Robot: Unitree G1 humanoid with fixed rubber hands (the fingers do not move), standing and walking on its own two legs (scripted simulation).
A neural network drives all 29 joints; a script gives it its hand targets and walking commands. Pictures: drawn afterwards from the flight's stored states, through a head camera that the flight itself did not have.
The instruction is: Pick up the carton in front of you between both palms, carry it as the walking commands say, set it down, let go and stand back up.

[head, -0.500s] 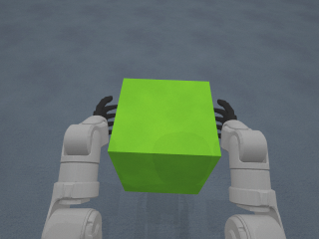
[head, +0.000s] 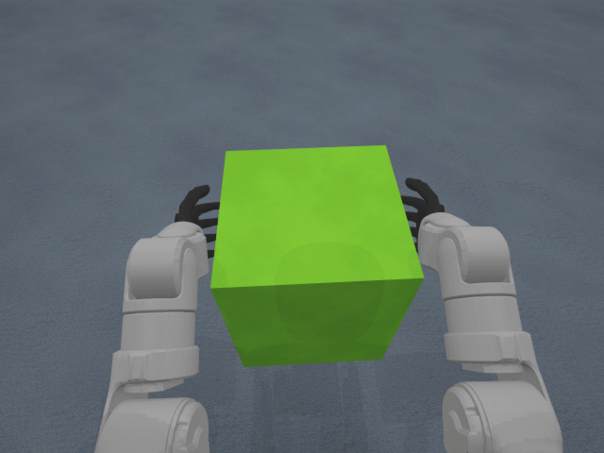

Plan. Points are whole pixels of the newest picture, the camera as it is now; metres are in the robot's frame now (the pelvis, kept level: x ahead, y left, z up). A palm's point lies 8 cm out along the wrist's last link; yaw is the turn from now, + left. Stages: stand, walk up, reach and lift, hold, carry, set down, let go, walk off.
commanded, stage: carry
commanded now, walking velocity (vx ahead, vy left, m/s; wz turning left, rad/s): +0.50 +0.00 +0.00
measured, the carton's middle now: (310, 263) +0.38 -0.01 +0.05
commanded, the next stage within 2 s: none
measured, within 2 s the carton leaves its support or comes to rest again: neither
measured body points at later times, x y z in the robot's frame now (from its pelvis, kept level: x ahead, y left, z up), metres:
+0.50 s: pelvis +0.30 +0.03 +0.01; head +0.35 +0.04 +0.46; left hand +0.68 +0.18 +0.10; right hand +0.67 -0.12 +0.10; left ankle +0.39 +0.10 -0.72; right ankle +0.17 -0.06 -0.63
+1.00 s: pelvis +0.59 -0.03 +0.02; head +0.56 -0.03 +0.47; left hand +0.86 +0.13 +0.09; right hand +0.87 -0.17 +0.08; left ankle +0.50 +0.09 -0.65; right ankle +0.62 -0.11 -0.72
